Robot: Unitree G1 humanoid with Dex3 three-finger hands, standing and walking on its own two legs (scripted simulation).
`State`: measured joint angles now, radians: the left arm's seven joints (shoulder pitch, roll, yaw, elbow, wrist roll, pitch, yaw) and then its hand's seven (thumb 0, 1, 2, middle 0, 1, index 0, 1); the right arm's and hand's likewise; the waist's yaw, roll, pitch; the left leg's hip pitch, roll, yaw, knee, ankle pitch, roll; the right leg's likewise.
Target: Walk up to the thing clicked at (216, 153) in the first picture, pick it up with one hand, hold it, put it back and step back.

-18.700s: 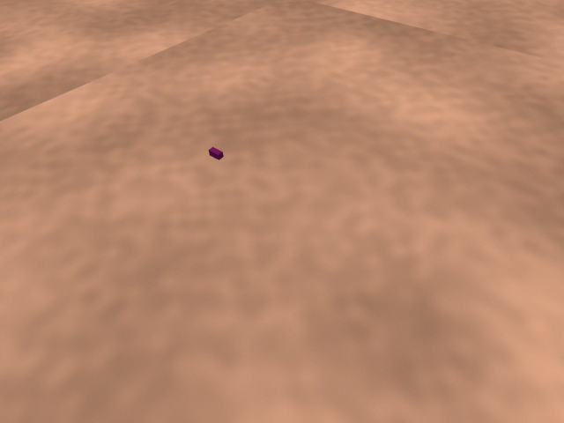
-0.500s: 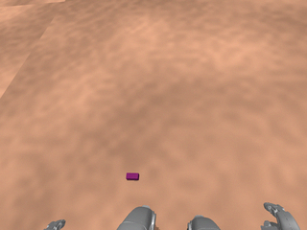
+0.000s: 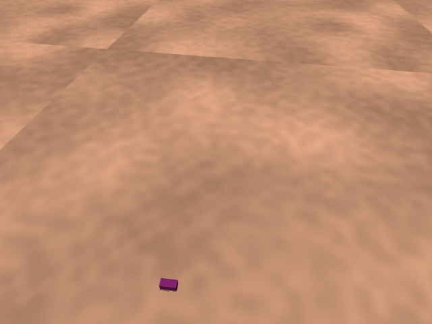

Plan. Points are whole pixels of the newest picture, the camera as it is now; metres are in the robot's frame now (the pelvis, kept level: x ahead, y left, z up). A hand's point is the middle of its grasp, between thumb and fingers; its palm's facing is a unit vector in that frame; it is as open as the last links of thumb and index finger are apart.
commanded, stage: walk up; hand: left
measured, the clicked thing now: (168, 284) +0.49 +0.21 -0.76
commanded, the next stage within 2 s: none
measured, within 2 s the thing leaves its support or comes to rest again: neither
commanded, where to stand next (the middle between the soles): +0.09 +0.00 m, yaw -5 degrees
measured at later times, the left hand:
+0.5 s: hand out of the picture +0.09 +0.33 -0.17, palm faces -0.03 -0.89 -0.45, open 7.4 cm
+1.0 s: hand out of the picture +0.00 +0.30 -0.13, palm faces -0.11 -0.89 -0.44, open 7.4 cm
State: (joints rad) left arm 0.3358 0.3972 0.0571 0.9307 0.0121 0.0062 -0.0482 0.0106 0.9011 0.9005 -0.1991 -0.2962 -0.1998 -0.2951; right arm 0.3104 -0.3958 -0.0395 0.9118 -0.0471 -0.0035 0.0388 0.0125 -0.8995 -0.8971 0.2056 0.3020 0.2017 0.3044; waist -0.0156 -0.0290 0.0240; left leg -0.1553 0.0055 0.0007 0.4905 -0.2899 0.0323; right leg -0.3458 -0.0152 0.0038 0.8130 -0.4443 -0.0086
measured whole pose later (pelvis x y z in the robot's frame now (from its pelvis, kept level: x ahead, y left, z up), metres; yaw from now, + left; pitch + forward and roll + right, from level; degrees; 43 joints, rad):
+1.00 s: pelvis +0.00 +0.01 +0.00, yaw -7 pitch -4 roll +0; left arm 0.45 0.40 0.08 0.94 0.03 -0.04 -0.04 0.01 0.90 0.90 -0.20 -0.30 -0.21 -0.30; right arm 0.29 -0.48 -0.09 0.88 -0.01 0.00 0.05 0.01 -0.90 -0.90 0.20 0.30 0.20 0.30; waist 0.02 0.06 0.07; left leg -0.60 0.02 -0.04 1.02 -0.27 -0.01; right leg -0.08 -0.02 0.06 0.50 -0.36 0.00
